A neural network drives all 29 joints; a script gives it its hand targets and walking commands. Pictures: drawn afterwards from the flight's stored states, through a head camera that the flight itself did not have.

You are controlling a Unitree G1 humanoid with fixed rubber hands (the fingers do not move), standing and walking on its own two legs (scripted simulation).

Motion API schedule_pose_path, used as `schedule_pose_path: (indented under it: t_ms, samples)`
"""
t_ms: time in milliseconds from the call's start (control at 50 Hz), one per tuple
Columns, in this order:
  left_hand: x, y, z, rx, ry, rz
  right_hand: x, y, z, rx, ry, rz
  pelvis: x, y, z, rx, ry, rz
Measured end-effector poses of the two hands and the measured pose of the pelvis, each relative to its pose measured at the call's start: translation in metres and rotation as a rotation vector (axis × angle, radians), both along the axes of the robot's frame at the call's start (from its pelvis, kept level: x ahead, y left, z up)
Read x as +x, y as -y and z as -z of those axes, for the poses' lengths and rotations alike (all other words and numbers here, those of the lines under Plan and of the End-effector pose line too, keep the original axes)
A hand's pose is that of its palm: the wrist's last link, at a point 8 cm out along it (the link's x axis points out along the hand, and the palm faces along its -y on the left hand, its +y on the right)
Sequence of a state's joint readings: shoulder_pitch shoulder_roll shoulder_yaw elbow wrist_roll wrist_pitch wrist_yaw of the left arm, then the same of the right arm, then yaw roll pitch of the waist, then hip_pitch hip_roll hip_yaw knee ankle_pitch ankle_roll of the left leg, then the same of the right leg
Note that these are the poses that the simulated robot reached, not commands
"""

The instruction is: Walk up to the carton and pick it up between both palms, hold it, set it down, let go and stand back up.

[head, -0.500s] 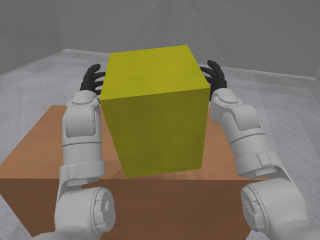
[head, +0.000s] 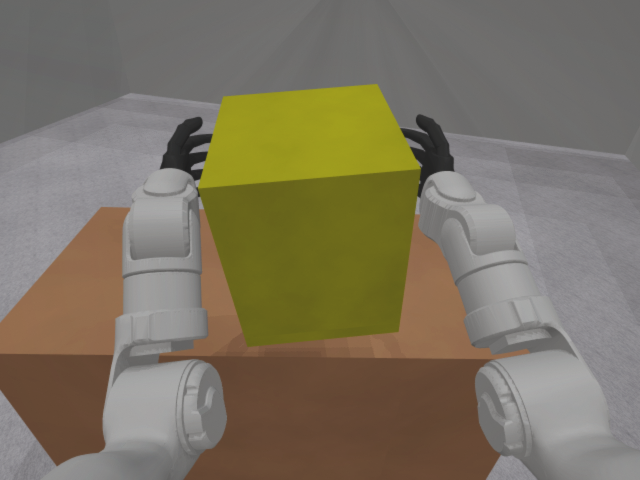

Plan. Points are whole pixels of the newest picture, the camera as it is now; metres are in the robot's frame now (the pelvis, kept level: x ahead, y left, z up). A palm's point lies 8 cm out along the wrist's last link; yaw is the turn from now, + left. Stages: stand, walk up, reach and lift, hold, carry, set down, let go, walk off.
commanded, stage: set down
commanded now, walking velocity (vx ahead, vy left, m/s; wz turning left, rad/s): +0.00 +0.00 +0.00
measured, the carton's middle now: (312, 215) +0.40 +0.00 +0.21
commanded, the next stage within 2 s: none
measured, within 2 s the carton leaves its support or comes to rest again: neither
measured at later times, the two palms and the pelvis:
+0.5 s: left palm (179, 201) +0.40 +0.17 +0.23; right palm (408, 217) +0.39 -0.12 +0.21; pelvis +0.01 +0.00 +0.00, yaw +1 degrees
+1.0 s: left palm (198, 203) +0.42 +0.15 +0.21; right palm (419, 214) +0.40 -0.14 +0.20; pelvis +0.02 +0.01 +0.00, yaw +0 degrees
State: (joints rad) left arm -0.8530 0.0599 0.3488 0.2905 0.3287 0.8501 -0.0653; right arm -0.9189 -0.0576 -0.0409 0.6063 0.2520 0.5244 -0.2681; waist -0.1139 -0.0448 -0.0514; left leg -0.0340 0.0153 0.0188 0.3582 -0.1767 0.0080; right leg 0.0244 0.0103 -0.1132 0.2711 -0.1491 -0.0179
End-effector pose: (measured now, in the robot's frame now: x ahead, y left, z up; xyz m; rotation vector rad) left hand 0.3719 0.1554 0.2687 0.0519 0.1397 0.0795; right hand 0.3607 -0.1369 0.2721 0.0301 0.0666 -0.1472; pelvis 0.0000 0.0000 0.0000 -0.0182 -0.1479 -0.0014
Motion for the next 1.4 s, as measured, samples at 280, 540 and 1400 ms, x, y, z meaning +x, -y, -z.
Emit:
schedule_pose_path:
  t_ms: [280,540,1400]
  samples:
    - [0.011,-0.011,-0.014,0.016,0.103,-0.001,0.011,-0.011,-0.004,0.003,0.124,-0.002,0.004,-0.001,0.000,0.009,0.057,0.002]
    - [0.031,-0.007,0.052,0.049,0.049,0.009,0.026,-0.009,0.075,-0.015,0.086,0.018,0.015,-0.004,0.000,0.000,0.036,-0.023]
    - [0.074,0.029,0.083,0.043,-0.028,0.089,0.048,0.026,0.086,-0.034,0.056,0.088,0.030,-0.008,-0.002,0.001,-0.050,0.011]
